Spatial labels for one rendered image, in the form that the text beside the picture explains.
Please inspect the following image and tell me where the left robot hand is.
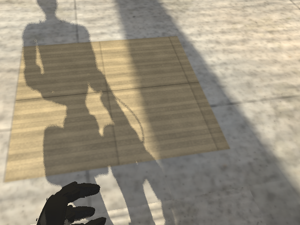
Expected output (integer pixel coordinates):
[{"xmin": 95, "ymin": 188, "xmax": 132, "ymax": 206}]
[{"xmin": 36, "ymin": 181, "xmax": 106, "ymax": 225}]

